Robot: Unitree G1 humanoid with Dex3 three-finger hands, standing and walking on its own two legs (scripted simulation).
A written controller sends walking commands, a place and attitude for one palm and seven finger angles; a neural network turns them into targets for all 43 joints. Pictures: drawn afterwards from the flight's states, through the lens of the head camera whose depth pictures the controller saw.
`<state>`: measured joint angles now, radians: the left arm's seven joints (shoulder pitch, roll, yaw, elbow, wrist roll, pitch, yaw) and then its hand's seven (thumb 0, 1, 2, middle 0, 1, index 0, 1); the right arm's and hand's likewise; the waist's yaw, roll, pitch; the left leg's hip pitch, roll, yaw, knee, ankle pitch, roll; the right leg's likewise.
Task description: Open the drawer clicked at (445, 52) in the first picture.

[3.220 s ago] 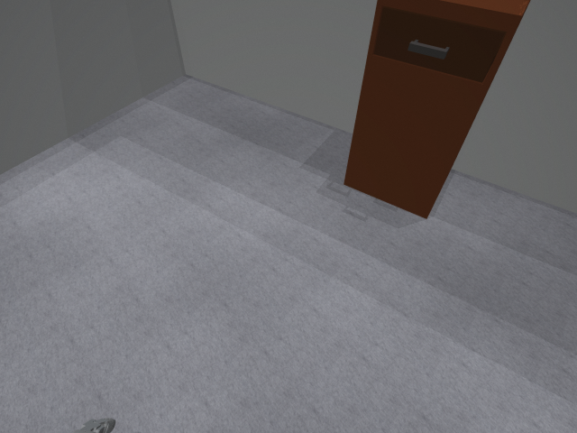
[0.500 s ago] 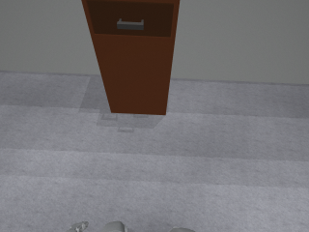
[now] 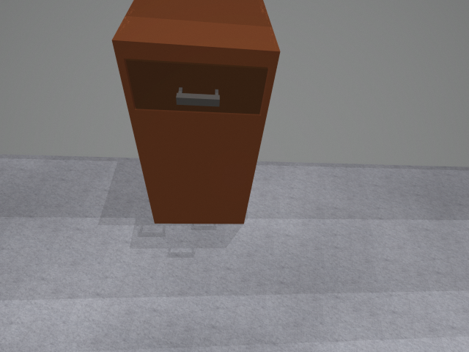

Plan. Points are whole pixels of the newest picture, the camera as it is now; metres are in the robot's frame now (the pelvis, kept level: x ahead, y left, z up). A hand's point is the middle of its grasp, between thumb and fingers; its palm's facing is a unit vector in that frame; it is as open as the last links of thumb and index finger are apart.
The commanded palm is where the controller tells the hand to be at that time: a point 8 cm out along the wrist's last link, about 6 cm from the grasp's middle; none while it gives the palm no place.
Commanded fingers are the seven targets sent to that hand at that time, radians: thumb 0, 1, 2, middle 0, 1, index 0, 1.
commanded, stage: take the last steps up to it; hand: left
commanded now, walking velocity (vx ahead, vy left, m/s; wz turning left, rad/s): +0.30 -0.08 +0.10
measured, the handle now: (198, 95) +0.78 +0.18 -0.01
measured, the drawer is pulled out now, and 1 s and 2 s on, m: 0.00 0.00 0.00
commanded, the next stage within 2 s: come to a stop and stand still in 0.62 s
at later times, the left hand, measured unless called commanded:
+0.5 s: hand (193, 296) +0.26 +0.10 -0.16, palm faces +0.02 -0.98 -0.18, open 7.4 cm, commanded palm none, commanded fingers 0.00 0.90 0.90 -0.20 -0.30 -0.20 -0.30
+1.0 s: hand (190, 336) +0.19 +0.09 -0.18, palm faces +0.15 -0.97 -0.16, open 7.4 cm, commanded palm none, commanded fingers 0.00 0.90 0.90 -0.20 -0.30 -0.20 -0.30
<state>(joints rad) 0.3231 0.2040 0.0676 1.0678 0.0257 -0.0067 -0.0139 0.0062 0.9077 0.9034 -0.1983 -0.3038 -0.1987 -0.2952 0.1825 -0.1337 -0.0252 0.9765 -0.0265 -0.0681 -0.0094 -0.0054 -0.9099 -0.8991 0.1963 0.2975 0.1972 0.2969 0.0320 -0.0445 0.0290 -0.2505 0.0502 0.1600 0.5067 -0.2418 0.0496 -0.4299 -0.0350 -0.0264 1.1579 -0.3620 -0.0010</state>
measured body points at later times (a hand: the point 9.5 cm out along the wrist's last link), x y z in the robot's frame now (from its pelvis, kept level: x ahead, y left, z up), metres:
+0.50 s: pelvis +0.15 -0.07 -0.01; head +0.17 -0.08 +0.44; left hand +0.26 +0.15 -0.14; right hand +0.03 -0.25 -0.16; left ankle +0.06 +0.07 -0.67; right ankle +0.18 -0.15 -0.74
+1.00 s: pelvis +0.24 -0.06 -0.01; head +0.27 -0.05 +0.44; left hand +0.18 +0.15 -0.17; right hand +0.38 -0.27 -0.15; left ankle +0.30 +0.05 -0.74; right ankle +0.21 -0.18 -0.71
